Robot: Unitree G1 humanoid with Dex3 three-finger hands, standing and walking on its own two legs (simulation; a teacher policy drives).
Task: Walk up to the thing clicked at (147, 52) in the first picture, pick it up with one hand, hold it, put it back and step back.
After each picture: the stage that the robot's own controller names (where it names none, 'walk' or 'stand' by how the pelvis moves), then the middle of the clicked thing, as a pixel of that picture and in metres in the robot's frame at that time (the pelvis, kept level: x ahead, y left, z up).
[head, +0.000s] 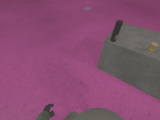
stand; (151, 48) +0.83 -0.60 -0.08
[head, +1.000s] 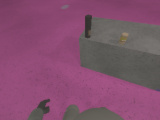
walk; (123, 38) +0.86 -0.26 -0.05
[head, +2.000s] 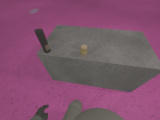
walk; (83, 50) +0.63 +0.15 -0.06
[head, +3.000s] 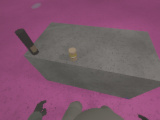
stand; (72, 54) +0.51 +0.21 -0.04
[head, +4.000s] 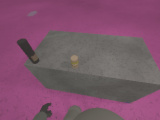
stand; (74, 62) +0.48 +0.19 -0.06
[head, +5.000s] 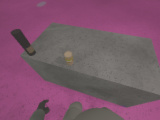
stand; (69, 58) +0.47 +0.23 -0.04
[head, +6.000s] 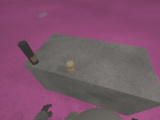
stand; (70, 67) +0.44 +0.21 -0.08
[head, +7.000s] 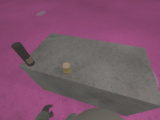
stand; (67, 69) +0.42 +0.23 -0.09
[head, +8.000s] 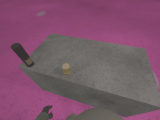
stand; (66, 70) +0.41 +0.24 -0.09
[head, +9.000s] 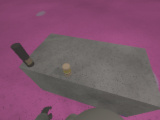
stand; (67, 70) +0.41 +0.23 -0.09
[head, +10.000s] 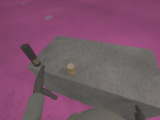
rise first; (71, 70) +0.42 +0.23 -0.08
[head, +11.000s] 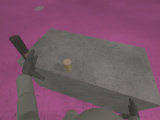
go down; (67, 65) +0.44 +0.21 -0.07
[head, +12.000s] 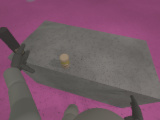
go down; (65, 61) +0.44 +0.22 -0.03
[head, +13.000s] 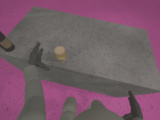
close in; (60, 54) +0.44 +0.22 +0.00
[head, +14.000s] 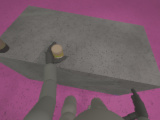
close; (58, 53) +0.45 +0.21 +0.02
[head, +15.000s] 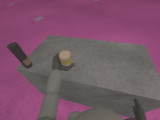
lift; (66, 60) +0.35 +0.18 +0.16
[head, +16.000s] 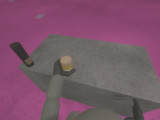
hold; (67, 66) +0.32 +0.17 +0.12
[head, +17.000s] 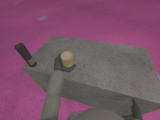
hold; (68, 61) +0.33 +0.17 +0.15
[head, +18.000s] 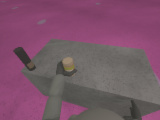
hold; (69, 67) +0.33 +0.17 +0.11
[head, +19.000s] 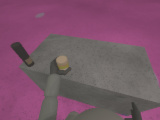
crouch; (63, 65) +0.33 +0.20 +0.11
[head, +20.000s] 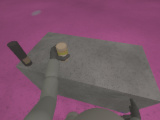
lower; (62, 52) +0.42 +0.22 +0.13
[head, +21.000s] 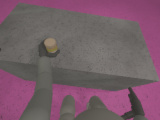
lower; (52, 48) +0.48 +0.23 +0.04
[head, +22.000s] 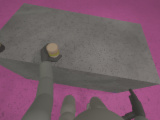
lower; (54, 52) +0.45 +0.23 +0.02
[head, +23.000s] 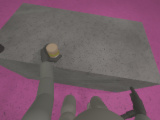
lower; (53, 52) +0.45 +0.23 +0.02
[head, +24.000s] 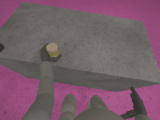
lower; (54, 52) +0.45 +0.23 +0.02
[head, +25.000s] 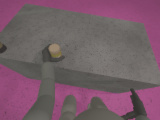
open; (56, 53) +0.45 +0.22 +0.02
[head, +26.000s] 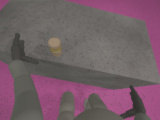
rise; (55, 47) +0.46 +0.22 +0.03
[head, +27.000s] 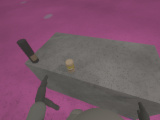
sink last; (70, 66) +0.43 +0.23 -0.03
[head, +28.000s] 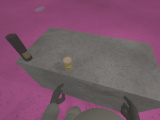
stand; (68, 64) +0.42 +0.22 -0.02
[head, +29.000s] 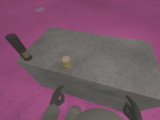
stand; (67, 63) +0.43 +0.23 -0.02
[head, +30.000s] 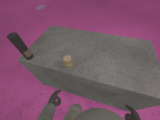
stand; (68, 62) +0.44 +0.22 -0.03
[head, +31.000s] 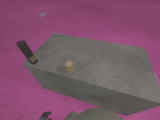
stand; (69, 67) +0.44 +0.22 -0.08
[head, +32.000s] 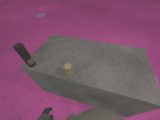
stand; (68, 69) +0.42 +0.22 -0.09
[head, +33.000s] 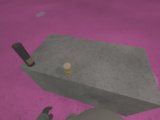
stand; (67, 69) +0.42 +0.23 -0.09
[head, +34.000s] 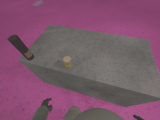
walk; (68, 62) +0.44 +0.23 -0.08
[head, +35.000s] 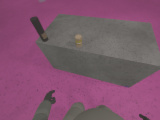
walk; (78, 41) +0.68 +0.19 -0.06
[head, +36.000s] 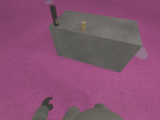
stand; (83, 26) +1.07 +0.17 -0.06
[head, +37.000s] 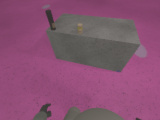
stand; (80, 28) +1.04 +0.23 -0.06
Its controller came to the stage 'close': yes
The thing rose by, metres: 0.23
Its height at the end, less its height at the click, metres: +0.00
